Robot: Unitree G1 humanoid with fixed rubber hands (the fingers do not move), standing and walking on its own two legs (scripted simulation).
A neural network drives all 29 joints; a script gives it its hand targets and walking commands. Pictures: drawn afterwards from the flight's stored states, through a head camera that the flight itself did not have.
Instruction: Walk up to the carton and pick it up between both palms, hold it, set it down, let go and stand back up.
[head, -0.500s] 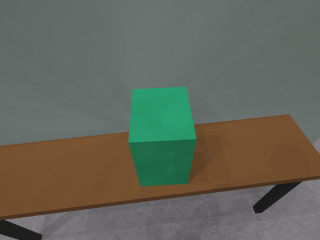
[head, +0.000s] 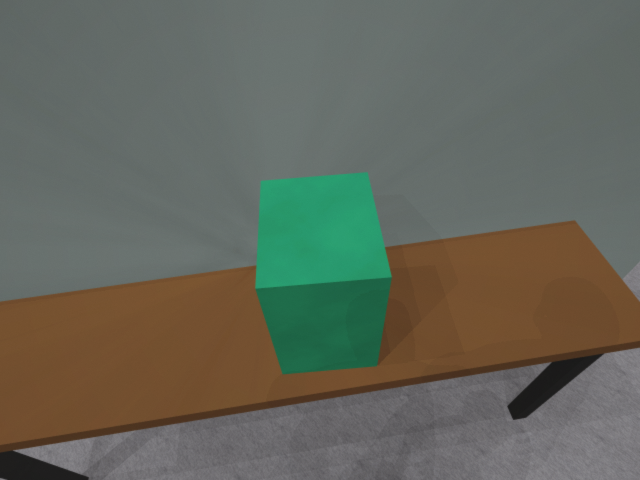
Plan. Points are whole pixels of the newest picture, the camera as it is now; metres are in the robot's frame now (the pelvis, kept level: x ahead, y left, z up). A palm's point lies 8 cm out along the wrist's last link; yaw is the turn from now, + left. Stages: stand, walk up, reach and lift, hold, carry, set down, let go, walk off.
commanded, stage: walk up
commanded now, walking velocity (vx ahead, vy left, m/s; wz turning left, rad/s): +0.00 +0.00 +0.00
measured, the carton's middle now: (322, 279) +0.42 +0.01 -0.05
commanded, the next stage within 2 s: stand in 0.26 s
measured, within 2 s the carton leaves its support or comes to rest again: neither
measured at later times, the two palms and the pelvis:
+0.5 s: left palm out of the picture -0.05 +0.19 -0.15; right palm out of the picture -0.03 -0.20 -0.16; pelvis +0.00 +0.00 +0.00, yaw +1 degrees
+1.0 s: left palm out of the picture +0.07 +0.18 -0.12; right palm out of the picture +0.06 -0.21 -0.13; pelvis -0.07 -0.01 -0.02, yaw -2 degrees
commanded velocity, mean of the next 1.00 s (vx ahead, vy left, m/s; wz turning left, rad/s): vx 0.00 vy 0.00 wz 0.00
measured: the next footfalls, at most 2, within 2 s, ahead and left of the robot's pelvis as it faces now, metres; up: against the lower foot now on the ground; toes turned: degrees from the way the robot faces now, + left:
none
